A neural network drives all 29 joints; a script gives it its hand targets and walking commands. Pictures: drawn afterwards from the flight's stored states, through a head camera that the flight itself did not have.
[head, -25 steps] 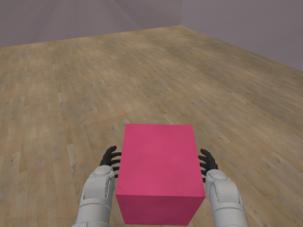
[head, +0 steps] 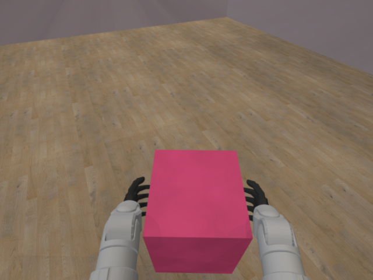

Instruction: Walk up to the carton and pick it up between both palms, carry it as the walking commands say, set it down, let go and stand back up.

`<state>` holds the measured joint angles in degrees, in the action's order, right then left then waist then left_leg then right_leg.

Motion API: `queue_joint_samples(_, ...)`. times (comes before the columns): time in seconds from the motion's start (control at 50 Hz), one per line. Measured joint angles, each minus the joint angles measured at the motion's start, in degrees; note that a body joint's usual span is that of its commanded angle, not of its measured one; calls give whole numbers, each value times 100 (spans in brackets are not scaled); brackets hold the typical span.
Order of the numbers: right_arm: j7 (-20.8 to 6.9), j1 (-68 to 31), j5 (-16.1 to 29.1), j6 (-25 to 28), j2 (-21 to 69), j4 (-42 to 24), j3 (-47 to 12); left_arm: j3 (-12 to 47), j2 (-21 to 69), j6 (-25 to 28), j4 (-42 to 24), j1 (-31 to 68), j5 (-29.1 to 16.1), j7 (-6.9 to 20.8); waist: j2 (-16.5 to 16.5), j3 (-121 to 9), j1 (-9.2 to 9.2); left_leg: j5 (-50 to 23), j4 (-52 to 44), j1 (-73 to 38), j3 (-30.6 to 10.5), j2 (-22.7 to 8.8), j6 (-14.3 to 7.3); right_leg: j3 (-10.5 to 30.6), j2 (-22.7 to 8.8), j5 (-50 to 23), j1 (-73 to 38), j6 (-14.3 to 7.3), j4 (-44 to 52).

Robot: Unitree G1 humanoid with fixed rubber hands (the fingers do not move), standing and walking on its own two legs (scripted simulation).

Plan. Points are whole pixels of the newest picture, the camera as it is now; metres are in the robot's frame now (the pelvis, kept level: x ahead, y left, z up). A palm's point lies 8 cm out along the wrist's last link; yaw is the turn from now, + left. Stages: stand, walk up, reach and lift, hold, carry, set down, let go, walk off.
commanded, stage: set down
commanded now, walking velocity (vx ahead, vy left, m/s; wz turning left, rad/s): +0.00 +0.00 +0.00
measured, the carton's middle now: (194, 213) +0.32 +0.02 -0.04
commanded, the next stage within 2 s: none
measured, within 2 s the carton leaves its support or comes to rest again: neither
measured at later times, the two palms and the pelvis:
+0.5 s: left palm (137, 216) +0.31 +0.16 -0.05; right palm (251, 222) +0.31 -0.13 -0.05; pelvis -0.01 +0.01 -0.02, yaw -1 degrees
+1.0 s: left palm (143, 225) +0.33 +0.16 -0.13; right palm (243, 227) +0.35 -0.13 -0.14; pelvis -0.02 +0.01 -0.08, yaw -2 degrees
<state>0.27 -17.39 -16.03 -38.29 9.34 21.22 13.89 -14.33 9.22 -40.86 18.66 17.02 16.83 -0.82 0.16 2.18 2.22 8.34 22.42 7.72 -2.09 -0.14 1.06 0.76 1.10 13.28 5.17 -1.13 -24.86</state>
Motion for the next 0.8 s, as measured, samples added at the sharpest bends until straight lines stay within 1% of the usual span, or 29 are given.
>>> queue_joint_samples(0.06,-57,-201,-120,166,61,184,230,-164,48,161,150,161,140,42,-20,21,-11,33,113,145,20,21,-19,21,-18,37,153,20,-123)
queue_joint_samples(0.14,-98,-398,-325,384,129,487,457,-437,94,433,453,303,263,106,-7,-9,-80,98,304,425,16,57,-51,17,-48,105,417,45,-296)
queue_joint_samples(0.18,-112,-430,-344,519,139,598,533,-481,102,536,521,327,292,106,-6,-5,-81,139,403,572,32,56,-57,34,-45,125,555,54,-365)
queue_joint_samples(0.22,-122,-436,-342,640,140,661,599,-506,112,645,601,356,305,93,-16,11,-38,170,476,705,69,49,-59,73,-37,131,695,61,-423)
queue_joint_samples(0.26,-126,-454,-364,783,146,747,654,-558,118,781,691,377,284,75,-29,15,-65,189,549,861,66,55,-67,70,-41,139,837,71,-473)
queue_joint_samples(0.38,-141,-481,-369,1238,152,883,825,-663,152,1252,927,474,251,23,-36,-73,-43,235,801,1495,95,63,-86,100,-42,187,1484,88,-738)
queue_joint_samples(0.5,-118,-509,-244,1684,138,838,841,-684,165,1777,962,504,142,-6,-27,-179,-14,277,1141,2305,110,18,-73,118,13,215,2304,88,-1073)
queue_joint_samples(0.58,-118,-632,-206,1920,124,908,890,-791,193,2017,980,590,56,-34,-1,-247,-31,310,1420,2856,86,6,-53,95,35,263,2859,76,-1374)
queue_joint_samples(0.7,-148,-1008,-152,2076,40,1114,1013,-1080,271,2190,1036,880,125,-30,79,-311,44,502,2045,3704,49,-8,-7,125,113,432,3730,50,-2000)
queue_joint_samples(0.8,-153,-1230,-164,2176,35,1151,1024,-1115,231,2266,938,987,46,-37,95,-465,16,639,2504,4420,31,2,-6,114,130,583,4454,47,-2482)
